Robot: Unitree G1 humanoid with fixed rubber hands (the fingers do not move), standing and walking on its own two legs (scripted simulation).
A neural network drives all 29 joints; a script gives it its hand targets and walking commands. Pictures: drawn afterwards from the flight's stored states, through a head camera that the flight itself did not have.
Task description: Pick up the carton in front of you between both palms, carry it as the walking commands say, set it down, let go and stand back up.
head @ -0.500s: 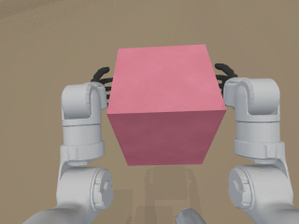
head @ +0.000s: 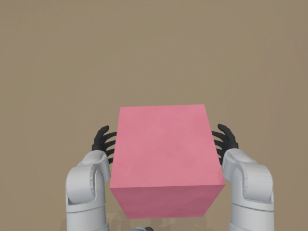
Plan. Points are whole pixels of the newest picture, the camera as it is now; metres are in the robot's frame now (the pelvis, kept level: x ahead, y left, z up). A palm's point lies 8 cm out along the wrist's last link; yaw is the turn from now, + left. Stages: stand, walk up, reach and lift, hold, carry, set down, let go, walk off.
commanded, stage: carry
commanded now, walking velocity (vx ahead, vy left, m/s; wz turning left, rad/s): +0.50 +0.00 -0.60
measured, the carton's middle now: (163, 165) +0.30 +0.03 -0.03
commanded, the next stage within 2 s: none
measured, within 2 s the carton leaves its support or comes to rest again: neither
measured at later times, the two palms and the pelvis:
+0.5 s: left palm (190, 58) +0.60 -0.03 +0.07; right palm (297, 84) +0.51 -0.31 +0.07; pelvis +0.31 -0.09 -0.02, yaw -18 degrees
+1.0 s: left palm (249, 6) +0.88 -0.24 +0.08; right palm out of the picture +0.68 -0.46 +0.08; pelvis +0.59 -0.19 +0.00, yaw -38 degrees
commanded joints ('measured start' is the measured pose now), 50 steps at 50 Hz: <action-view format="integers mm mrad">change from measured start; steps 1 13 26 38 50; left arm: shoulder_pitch -374 -271 -461 -389 -371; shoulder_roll -921 -827 -932 -809 -869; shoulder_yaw -845 -741 -818 -810 -775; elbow -258 -62 -135 -160 -117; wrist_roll -475 -331 -454 -439 -339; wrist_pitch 7 54 44 83 47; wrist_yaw -293 -268 -283 -292 -250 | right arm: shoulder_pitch -197 -367 -373 -279 -459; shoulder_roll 903 814 909 822 819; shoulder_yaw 673 783 742 728 793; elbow -221 -190 -124 -168 -226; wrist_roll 268 443 397 371 494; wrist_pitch -46 44 32 45 48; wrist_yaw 155 251 226 209 273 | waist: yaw -108 -113 -73 -113 -105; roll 170 170 -104 74 171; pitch -665 -319 -424 -457 -280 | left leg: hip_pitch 881 516 -84 641 332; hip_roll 356 332 125 510 322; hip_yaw -233 85 26 -337 155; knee -255 -235 261 -287 -271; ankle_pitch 434 411 -104 201 115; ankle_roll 144 69 -57 155 47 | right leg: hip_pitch -214 -193 203 -451 -53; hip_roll -46 44 -174 -47 31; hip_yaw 25 -73 318 157 -117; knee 418 212 -34 743 164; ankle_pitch -131 -48 279 -330 58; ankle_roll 17 5 -183 -16 3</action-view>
